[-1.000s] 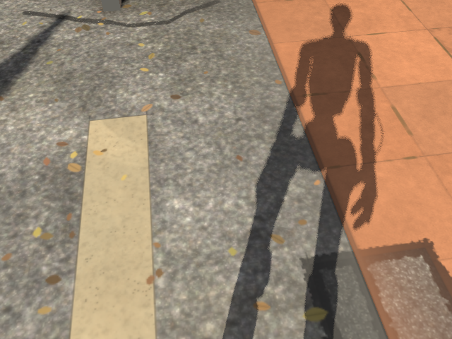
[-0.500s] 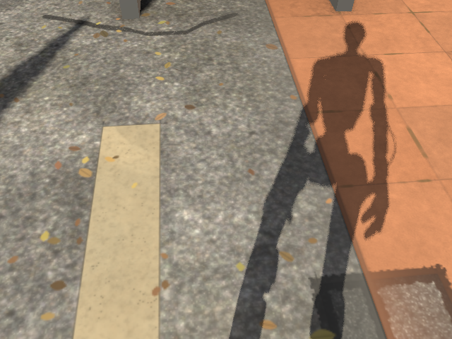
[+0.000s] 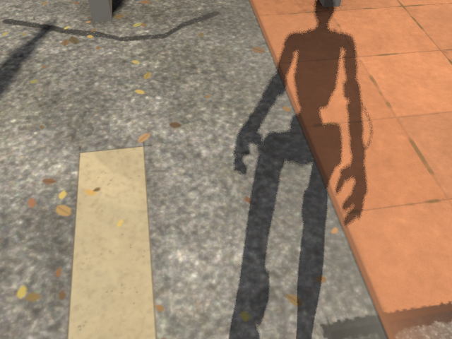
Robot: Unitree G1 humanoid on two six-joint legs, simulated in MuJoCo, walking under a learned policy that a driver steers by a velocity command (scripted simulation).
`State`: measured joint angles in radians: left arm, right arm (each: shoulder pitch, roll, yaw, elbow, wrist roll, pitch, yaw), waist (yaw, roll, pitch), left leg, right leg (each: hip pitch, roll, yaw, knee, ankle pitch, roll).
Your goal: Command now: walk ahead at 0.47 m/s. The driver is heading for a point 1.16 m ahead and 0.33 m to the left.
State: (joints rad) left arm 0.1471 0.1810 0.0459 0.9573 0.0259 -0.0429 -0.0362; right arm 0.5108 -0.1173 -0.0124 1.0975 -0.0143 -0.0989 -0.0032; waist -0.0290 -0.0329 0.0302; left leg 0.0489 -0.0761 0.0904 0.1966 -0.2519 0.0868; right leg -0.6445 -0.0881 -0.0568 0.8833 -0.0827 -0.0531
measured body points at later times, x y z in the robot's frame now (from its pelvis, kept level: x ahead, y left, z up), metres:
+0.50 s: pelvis +0.28 -0.04 +0.00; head +0.31 -0.04 +0.45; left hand +0.22 +0.20 -0.14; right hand +0.40 -0.26 -0.14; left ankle +0.36 +0.12 -0.67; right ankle +0.25 -0.09 -0.74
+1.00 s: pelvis +0.54 +0.06 +0.00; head +0.56 +0.09 +0.45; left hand +0.57 +0.35 -0.13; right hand +0.66 -0.18 -0.13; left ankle +0.51 +0.08 -0.74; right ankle +0.66 -0.08 -0.66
